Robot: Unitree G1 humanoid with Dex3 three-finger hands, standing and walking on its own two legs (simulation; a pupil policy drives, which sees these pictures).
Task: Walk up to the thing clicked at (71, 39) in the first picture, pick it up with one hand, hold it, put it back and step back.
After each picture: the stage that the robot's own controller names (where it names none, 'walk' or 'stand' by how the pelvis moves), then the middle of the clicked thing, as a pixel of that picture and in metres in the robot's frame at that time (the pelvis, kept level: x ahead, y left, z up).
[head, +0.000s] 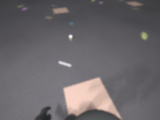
stand; (70, 38) +1.86 +0.56 -0.72
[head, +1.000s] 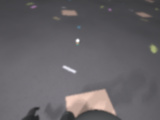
walk; (77, 42) +1.78 +0.27 -0.70
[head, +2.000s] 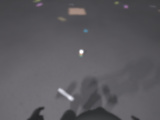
walk; (81, 53) +1.24 +0.18 -0.71
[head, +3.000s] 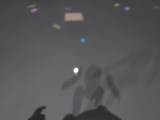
walk; (76, 71) +0.79 +0.20 -0.71
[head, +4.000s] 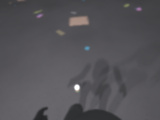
walk; (77, 88) +0.49 +0.22 -0.70
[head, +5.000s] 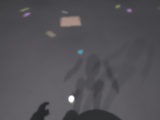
stand; (71, 99) +0.33 +0.20 -0.70
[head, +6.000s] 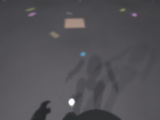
stand; (72, 102) +0.30 +0.18 -0.71
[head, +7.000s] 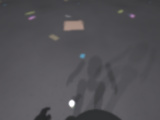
stand; (72, 104) +0.30 +0.20 -0.72
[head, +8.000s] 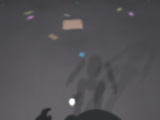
stand; (72, 102) +0.31 +0.20 -0.72
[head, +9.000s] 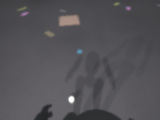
stand; (71, 100) +0.30 +0.21 -0.72
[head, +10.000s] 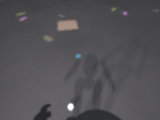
stand; (71, 107) +0.25 +0.20 -0.72
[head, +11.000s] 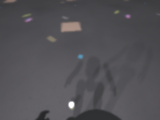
stand; (71, 105) +0.30 +0.20 -0.73
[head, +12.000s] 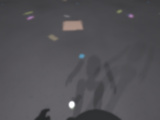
stand; (72, 105) +0.29 +0.19 -0.73
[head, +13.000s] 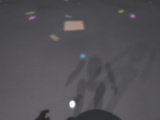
stand; (72, 105) +0.29 +0.19 -0.73
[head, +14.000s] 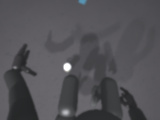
go down; (67, 67) +0.39 +0.18 -0.39
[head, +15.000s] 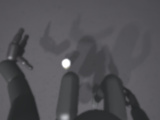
go down; (66, 64) +0.41 +0.17 -0.32
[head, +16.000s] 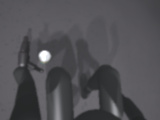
close in; (44, 57) +0.41 +0.21 -0.24
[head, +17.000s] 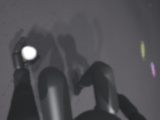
close; (29, 55) +0.41 +0.23 -0.23
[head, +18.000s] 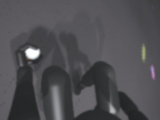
lift; (32, 54) +0.41 +0.22 -0.23
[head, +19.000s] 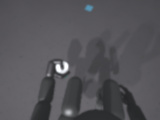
lift; (62, 70) +0.33 +0.19 -0.05
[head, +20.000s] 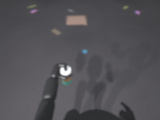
hold; (66, 75) +0.32 +0.17 +0.01
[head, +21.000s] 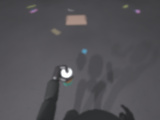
hold; (67, 77) +0.32 +0.17 +0.00
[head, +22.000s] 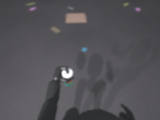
crouch; (68, 77) +0.31 +0.16 -0.01
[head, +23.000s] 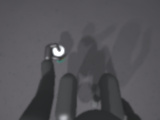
crouch; (59, 54) +0.45 +0.18 -0.09
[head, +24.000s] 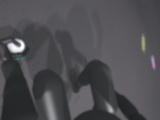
lower; (17, 50) +0.45 +0.25 -0.23
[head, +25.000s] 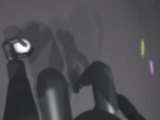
lower; (22, 49) +0.44 +0.25 -0.24
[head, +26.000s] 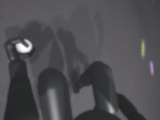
lower; (24, 49) +0.44 +0.25 -0.24
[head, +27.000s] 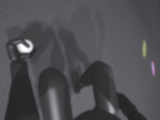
lower; (25, 49) +0.44 +0.24 -0.24
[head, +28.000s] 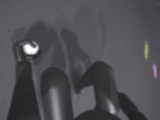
loosen; (30, 50) +0.43 +0.23 -0.24
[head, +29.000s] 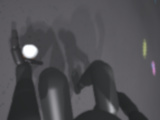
withdraw; (29, 53) +0.42 +0.22 -0.23
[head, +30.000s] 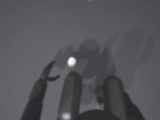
walk; (71, 62) +0.44 +0.16 -0.32
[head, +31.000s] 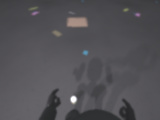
stand; (73, 100) +0.34 +0.15 -0.66
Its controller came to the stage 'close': yes
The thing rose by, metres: 0.71
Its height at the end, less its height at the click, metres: +0.00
